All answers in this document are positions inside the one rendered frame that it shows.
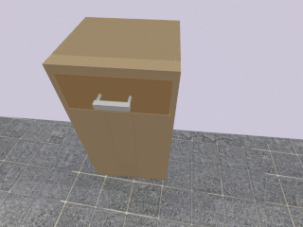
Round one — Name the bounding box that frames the drawer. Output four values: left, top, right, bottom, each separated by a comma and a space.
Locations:
53, 73, 173, 115

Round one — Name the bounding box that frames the handle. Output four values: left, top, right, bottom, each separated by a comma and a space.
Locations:
92, 94, 132, 112

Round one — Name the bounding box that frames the cabinet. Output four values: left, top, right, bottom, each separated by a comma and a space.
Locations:
43, 17, 181, 181

